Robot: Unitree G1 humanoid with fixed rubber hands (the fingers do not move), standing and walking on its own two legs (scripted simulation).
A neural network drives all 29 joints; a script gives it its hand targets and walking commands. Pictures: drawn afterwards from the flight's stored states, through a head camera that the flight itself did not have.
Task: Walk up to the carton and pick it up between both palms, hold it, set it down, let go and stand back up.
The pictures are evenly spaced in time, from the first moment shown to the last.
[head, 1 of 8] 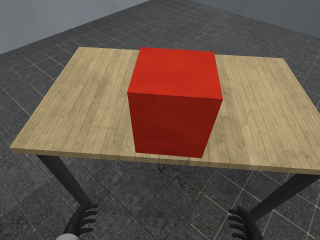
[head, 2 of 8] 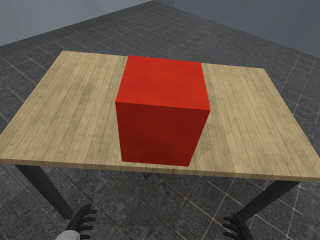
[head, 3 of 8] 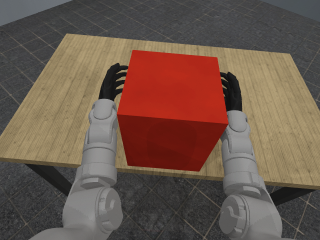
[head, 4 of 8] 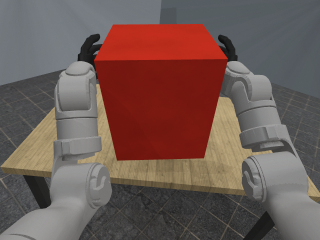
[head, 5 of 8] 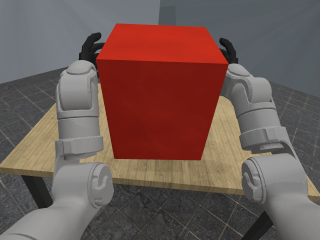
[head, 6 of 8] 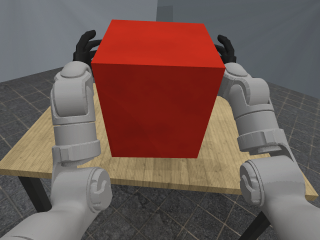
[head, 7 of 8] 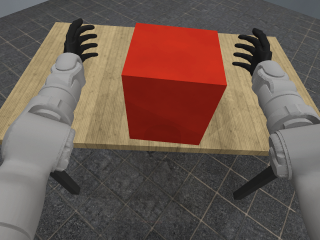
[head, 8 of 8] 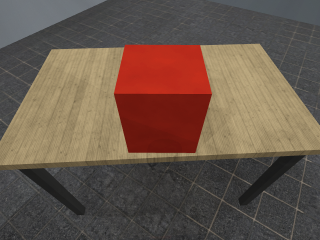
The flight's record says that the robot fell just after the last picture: no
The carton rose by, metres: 0.22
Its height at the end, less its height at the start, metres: +0.00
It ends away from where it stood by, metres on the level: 0.02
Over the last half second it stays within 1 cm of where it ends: yes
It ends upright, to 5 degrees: yes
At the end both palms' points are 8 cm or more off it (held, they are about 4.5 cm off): yes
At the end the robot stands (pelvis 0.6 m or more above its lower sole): yes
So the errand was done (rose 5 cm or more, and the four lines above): yes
